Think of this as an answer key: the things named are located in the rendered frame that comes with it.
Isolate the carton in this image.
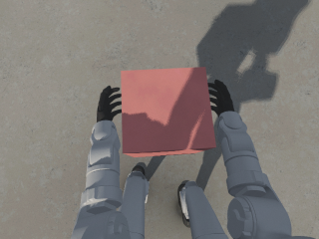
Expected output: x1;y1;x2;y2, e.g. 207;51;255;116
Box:
121;67;216;157

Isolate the robot right forearm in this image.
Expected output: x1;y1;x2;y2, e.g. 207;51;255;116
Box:
216;111;292;233

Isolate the left robot upper arm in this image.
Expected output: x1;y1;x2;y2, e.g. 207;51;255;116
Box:
71;210;131;239

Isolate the robot right foot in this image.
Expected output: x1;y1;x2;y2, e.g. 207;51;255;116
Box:
177;183;190;228

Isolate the robot right thigh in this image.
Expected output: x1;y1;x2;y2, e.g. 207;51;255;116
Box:
179;185;229;239

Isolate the left robot hand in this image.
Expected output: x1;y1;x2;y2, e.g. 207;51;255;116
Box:
97;86;122;122

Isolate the robot left forearm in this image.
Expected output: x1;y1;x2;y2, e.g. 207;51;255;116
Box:
71;119;123;239

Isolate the right robot upper arm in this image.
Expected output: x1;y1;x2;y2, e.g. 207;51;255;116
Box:
226;195;315;239

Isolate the right robot hand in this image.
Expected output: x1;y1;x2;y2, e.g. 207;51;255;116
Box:
207;80;234;117

